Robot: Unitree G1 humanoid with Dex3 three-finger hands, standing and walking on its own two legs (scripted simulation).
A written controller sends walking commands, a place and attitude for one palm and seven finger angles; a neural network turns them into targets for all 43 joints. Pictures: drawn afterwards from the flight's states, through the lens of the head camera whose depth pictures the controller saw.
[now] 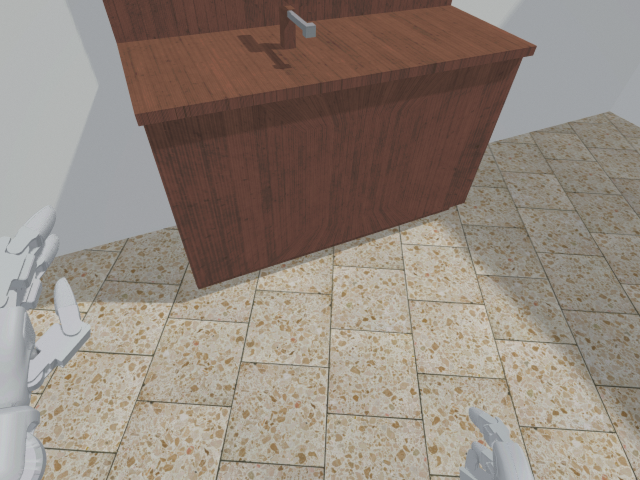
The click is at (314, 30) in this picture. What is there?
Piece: tap's lever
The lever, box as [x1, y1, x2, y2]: [302, 23, 315, 37]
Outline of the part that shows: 303,23 302,34 305,37 315,36 315,25 313,23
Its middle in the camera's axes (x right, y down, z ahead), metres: -0.03 -0.54 +1.01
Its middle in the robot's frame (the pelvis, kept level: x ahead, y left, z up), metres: +1.13 +0.11 +0.12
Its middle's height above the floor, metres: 0.89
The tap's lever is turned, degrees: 0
